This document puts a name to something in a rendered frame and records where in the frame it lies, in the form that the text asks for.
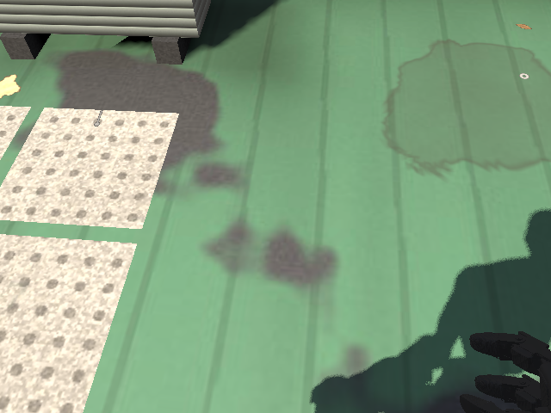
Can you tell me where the robot right hand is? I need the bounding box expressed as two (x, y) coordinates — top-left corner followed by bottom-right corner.
(460, 331), (551, 413)

